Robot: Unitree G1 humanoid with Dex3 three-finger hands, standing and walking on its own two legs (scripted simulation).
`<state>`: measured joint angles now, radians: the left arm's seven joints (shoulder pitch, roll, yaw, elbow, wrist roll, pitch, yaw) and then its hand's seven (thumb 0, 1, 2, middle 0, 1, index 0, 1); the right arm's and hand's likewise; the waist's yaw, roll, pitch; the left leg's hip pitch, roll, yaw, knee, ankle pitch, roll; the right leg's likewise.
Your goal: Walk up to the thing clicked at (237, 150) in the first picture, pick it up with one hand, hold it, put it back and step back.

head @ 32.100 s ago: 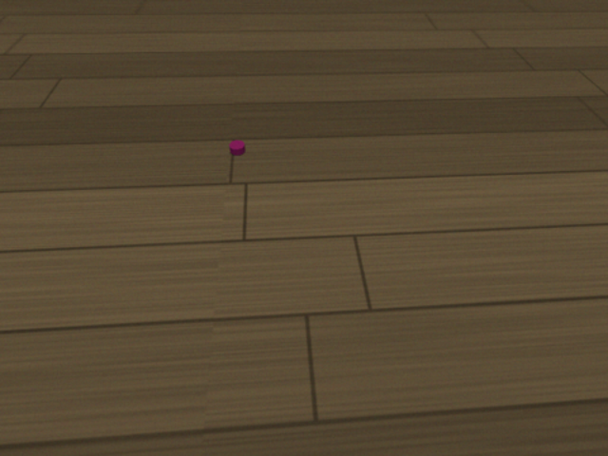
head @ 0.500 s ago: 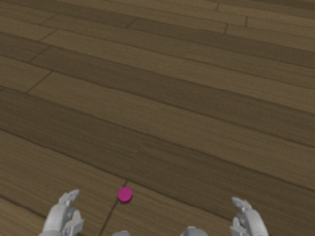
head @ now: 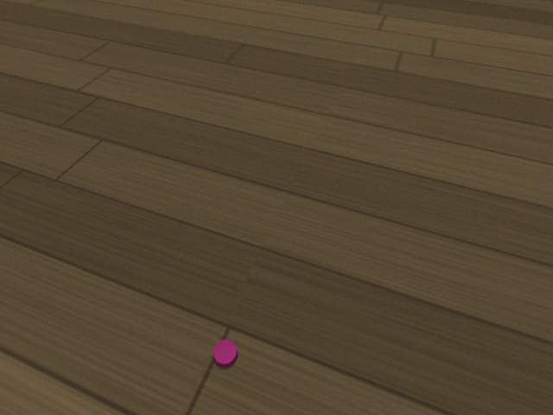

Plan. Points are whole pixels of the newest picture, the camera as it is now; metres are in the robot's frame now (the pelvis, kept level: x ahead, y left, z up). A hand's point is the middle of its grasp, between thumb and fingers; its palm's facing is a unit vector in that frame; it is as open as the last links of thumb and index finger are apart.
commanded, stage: stand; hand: left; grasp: from above
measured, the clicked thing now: (225, 353) +0.43 +0.17 -0.75
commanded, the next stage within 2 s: step back in 1.92 s
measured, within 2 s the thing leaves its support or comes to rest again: neither
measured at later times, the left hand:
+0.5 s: hand out of the picture +0.06 +0.23 -0.15, palm faces +0.03 -0.94 -0.34, open 7.4 cm
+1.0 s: hand out of the picture +0.07 +0.23 -0.14, palm faces +0.00 -0.94 -0.33, open 7.4 cm
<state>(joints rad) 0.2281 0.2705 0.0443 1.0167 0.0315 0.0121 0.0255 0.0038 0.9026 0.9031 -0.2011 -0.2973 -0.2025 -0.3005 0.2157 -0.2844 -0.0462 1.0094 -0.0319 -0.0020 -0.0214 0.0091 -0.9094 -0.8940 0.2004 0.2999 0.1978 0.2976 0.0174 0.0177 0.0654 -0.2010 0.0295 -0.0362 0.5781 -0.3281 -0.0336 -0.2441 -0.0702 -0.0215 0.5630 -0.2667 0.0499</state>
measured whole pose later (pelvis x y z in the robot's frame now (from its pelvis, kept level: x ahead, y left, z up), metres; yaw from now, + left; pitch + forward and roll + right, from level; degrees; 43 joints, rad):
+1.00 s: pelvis +0.00 -0.01 +0.01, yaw -1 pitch -4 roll +0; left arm 0.11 0.31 0.04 1.16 0.02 0.00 0.00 0.00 0.90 0.90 -0.20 -0.30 -0.20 -0.30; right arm 0.15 -0.33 -0.02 1.12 -0.02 0.00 -0.01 0.01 -0.91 -0.89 0.20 0.30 0.20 0.30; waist 0.01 0.02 0.07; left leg -0.08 0.05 -0.02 0.36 -0.22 -0.05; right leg -0.14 -0.05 -0.02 0.38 -0.17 0.04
